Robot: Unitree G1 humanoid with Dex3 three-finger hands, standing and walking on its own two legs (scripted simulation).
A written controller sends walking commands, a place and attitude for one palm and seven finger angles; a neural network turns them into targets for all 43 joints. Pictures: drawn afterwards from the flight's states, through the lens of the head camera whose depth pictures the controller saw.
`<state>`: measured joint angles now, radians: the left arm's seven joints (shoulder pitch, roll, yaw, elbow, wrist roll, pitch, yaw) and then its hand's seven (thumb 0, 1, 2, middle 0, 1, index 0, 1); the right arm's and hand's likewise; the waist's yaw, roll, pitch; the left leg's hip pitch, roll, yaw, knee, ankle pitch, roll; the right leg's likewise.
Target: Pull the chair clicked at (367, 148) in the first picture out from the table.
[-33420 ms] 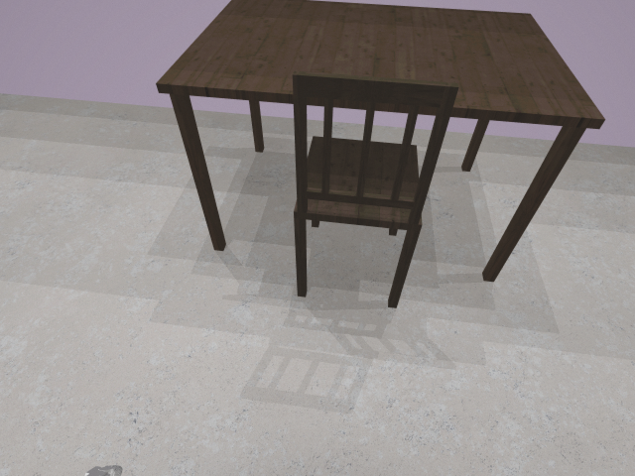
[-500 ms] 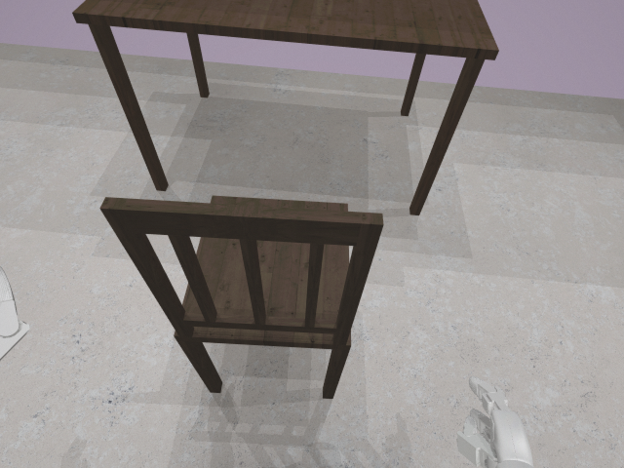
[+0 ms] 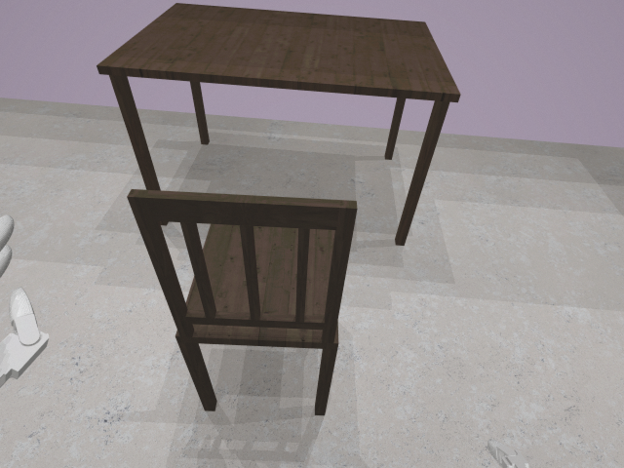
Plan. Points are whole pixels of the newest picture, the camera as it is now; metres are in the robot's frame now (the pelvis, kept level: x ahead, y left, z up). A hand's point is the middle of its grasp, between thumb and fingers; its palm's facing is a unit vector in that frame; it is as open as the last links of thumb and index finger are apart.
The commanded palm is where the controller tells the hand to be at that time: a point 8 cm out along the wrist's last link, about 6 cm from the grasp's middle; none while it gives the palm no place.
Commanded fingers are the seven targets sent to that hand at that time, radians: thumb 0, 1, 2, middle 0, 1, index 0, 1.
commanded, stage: stop stepping back and stand still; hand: left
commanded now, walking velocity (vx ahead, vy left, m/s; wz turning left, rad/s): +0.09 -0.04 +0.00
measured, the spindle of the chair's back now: (251, 275) +0.48 +0.13 -0.09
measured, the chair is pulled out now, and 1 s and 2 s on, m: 0.62 0.62 0.62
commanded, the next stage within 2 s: let the arm hang, fingers relaxed in 0.28 s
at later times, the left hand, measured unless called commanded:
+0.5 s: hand (110, 393) +0.21 +0.26 +0.00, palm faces +0.24 -0.88 -0.40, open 7.4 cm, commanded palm none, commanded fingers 0.00 0.90 0.90 -0.20 -0.30 -0.20 -0.30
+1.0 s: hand out of the picture +0.01 +0.19 -0.17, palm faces +0.05 -0.97 -0.25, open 7.3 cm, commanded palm none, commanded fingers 0.00 0.90 0.90 -0.20 -0.30 -0.20 -0.30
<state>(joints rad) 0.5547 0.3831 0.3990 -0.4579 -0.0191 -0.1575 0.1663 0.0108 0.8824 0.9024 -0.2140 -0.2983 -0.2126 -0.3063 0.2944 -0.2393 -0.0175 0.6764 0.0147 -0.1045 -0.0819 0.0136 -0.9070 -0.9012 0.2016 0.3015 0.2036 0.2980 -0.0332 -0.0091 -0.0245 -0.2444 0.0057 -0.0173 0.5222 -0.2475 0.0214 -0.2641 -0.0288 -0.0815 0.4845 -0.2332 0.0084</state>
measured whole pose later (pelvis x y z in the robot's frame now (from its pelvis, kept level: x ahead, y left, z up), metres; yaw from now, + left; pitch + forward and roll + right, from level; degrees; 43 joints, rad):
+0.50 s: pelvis +0.01 +0.01 +0.00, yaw +2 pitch +1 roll +0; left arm 0.29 0.30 0.18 0.17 0.03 -0.03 0.06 0.00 0.90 0.90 -0.20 -0.30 -0.20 -0.30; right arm 0.17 -0.22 -0.01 0.78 -0.02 -0.07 0.00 0.01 -0.91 -0.90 0.20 0.30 0.20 0.30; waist 0.00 0.04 -0.03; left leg -0.30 -0.03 -0.03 0.54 -0.25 0.02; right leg -0.31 -0.05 -0.07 0.51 -0.20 0.02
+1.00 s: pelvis +0.03 -0.01 +0.00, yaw +2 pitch -1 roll +0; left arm 0.34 0.20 0.00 1.02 0.01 0.03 0.03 -0.01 0.92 0.90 -0.20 -0.30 -0.20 -0.30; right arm 0.38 -0.15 0.01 1.04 -0.02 0.00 -0.02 0.00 -0.92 -0.90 0.20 0.30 0.20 0.30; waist 0.00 0.01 0.04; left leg -0.21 -0.01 -0.04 0.47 -0.25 0.00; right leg -0.23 -0.03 -0.07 0.45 -0.22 0.00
